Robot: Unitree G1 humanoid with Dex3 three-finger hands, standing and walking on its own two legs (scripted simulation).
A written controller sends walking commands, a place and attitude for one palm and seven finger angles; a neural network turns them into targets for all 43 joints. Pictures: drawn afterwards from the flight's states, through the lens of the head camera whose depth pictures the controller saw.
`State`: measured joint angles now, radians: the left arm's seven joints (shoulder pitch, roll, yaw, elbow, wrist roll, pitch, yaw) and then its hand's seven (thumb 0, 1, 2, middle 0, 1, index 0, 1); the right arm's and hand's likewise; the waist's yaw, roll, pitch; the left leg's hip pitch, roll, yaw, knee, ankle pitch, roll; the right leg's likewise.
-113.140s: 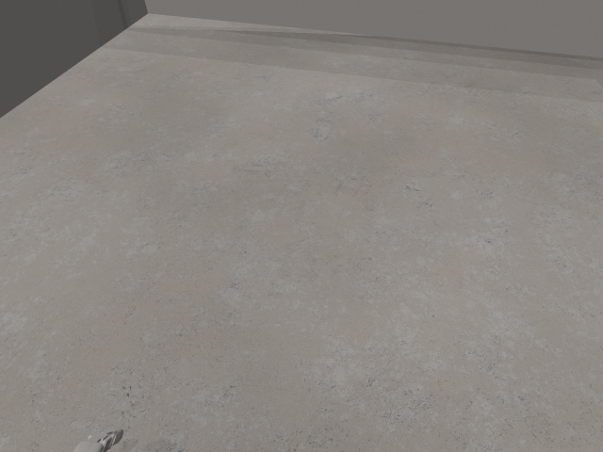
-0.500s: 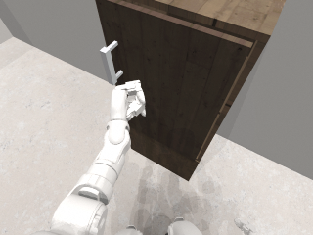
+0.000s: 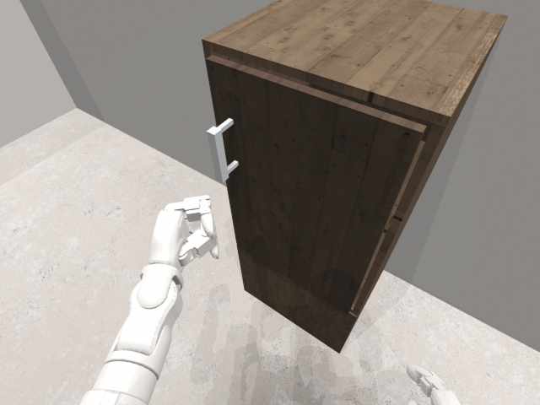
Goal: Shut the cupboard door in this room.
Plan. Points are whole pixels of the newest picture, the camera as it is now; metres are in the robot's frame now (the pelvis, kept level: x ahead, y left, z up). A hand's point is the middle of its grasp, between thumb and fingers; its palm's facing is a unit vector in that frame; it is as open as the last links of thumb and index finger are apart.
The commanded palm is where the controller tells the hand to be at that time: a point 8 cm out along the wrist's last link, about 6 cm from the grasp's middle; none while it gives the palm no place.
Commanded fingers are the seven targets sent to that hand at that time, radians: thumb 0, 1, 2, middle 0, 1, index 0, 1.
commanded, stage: draw the hand back to the body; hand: left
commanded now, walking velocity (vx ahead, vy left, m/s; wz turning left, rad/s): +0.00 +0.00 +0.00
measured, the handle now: (224, 150) +0.58 +0.12 +0.04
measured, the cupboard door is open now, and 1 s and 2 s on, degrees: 0 0 0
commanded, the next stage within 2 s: step back with the hand held close in 1.18 s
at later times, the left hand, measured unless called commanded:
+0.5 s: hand (86, 276) +0.24 +0.22 +0.15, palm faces +0.24 -0.93 -0.29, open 3.9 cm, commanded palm +0.20 +0.26 +0.17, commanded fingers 0.00 0.90 0.90 -0.58 -0.72 -0.58 -0.72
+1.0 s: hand out of the picture +0.18 +0.31 +0.19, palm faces +0.50 -0.77 -0.38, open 7.2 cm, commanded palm +0.14 +0.34 +0.20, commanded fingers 0.00 0.90 0.90 -0.20 -0.30 -0.20 -0.30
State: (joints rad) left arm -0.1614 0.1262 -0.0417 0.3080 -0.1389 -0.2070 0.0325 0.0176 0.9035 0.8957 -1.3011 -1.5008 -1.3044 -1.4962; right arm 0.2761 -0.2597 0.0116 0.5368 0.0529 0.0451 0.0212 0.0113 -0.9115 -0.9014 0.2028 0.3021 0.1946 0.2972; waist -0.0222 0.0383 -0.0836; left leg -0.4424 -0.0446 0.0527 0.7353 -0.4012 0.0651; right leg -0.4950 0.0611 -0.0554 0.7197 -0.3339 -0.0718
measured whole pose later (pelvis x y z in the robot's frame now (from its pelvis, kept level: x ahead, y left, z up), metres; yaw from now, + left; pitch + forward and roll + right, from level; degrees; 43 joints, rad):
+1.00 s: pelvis +0.01 +0.04 +0.03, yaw +2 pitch -4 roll -2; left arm 0.46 0.33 0.34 -0.38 -0.07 -0.09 0.12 0.02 0.90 0.90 -0.25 -0.35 -0.25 -0.35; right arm 0.21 -0.26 0.01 0.62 0.03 -0.07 -0.03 0.01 -0.91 -0.90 0.20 0.30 0.20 0.30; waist 0.07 0.08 0.00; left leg -0.10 -0.09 0.02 0.43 -0.27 0.10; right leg -0.13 0.02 -0.06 0.41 -0.21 -0.02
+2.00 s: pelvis -0.07 +0.03 +0.00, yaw +0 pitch -2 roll +0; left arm 0.49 0.39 0.44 -0.45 -0.02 -0.20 0.13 0.01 0.89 0.89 -0.21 -0.30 -0.22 -0.30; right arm 0.25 -0.24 -0.01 0.53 0.01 0.01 -0.08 0.01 -0.91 -0.90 0.21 0.30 0.20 0.30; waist 0.01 0.01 0.00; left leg -0.36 -0.09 0.08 0.66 -0.28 0.12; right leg -0.40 0.05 0.04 0.66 -0.22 -0.01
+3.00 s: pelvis -0.24 +0.03 -0.01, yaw -4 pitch -4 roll -3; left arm 0.43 0.41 0.47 -0.38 -0.05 -0.19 0.17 0.01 0.89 0.89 -0.21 -0.30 -0.21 -0.30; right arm 0.37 -0.27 -0.03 0.72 0.02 -0.05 -0.09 0.01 -0.91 -0.90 0.20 0.30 0.20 0.30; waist -0.01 0.00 -0.13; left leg -0.52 0.01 0.01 0.83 -0.30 0.00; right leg -0.01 0.01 -0.04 0.62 -0.55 0.01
